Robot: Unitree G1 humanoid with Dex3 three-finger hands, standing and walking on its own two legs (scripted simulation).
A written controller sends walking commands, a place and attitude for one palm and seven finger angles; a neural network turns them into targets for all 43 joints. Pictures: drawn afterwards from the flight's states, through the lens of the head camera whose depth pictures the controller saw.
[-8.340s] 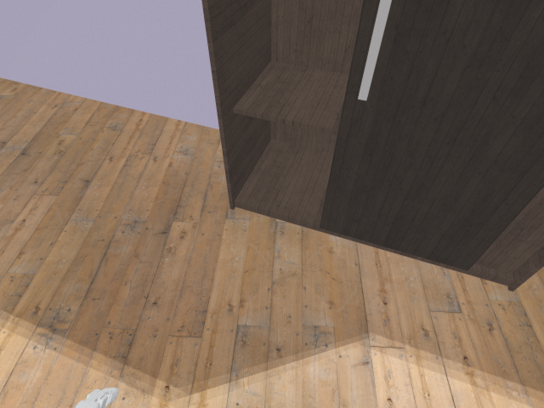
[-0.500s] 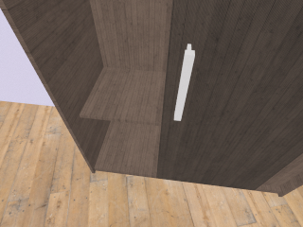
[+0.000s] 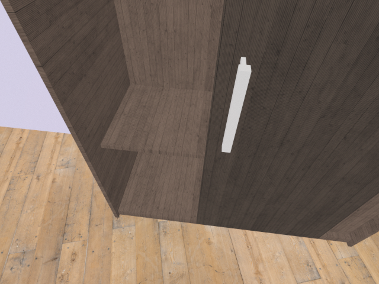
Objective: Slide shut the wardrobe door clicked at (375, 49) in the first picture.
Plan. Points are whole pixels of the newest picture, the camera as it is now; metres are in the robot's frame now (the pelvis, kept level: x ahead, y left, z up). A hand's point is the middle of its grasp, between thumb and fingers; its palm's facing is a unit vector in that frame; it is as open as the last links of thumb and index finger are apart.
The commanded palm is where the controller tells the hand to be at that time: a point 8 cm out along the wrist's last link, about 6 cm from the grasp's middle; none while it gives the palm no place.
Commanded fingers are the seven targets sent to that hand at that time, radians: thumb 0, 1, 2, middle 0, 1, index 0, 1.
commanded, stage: raise the hand with hooked fingers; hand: right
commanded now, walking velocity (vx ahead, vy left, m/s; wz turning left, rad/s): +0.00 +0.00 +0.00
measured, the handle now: (233, 109) +0.50 -0.08 +0.10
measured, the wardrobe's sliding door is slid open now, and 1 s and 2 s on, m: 0.43 0.43 0.43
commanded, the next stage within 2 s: none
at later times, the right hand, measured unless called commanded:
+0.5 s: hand out of the picture +0.12 -0.19 -0.04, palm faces +0.17 +0.98 -0.04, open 9.0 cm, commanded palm +0.12 -0.24 -0.01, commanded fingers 0.00 -0.29 -0.64 0.24 0.69 0.24 0.69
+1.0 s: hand (336, 251) +0.19 -0.24 +0.05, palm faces +0.14 +0.99 -0.09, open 12.1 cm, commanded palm +0.16 -0.29 +0.06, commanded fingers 0.00 0.29 -0.39 0.28 1.07 0.28 1.07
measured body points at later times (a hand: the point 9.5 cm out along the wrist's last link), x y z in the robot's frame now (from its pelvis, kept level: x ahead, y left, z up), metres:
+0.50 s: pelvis -0.05 +0.02 -0.06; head -0.02 +0.01 +0.39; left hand +0.20 +0.27 -0.07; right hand +0.10 -0.24 -0.03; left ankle -0.01 +0.11 -0.74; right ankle -0.05 -0.10 -0.74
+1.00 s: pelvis -0.04 +0.00 -0.03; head -0.01 +0.00 +0.42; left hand +0.10 +0.24 -0.12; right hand +0.18 -0.30 +0.06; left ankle -0.01 +0.11 -0.74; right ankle -0.05 -0.10 -0.74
